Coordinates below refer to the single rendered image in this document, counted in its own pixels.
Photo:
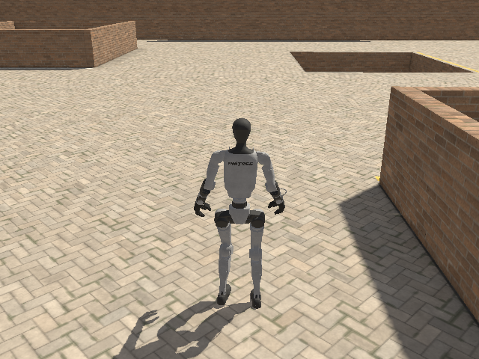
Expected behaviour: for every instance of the left robot hand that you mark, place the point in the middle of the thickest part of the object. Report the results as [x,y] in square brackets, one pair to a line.
[204,206]

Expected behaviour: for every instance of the robot right thigh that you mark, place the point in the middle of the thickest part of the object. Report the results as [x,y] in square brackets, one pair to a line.
[257,220]

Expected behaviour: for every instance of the robot right upper arm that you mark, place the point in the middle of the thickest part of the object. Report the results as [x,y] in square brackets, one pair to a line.
[264,159]

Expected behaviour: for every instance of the right robot hand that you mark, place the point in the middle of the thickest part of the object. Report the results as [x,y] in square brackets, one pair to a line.
[281,207]

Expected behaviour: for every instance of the robot right forearm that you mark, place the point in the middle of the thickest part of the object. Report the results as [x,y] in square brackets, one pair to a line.
[277,195]

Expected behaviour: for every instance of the robot left upper arm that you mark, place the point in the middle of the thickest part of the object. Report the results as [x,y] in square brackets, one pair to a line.
[216,157]

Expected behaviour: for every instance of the robot left forearm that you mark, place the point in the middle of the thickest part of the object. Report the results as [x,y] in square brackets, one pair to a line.
[202,195]

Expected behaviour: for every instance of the robot head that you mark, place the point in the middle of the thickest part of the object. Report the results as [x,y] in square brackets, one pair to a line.
[241,130]

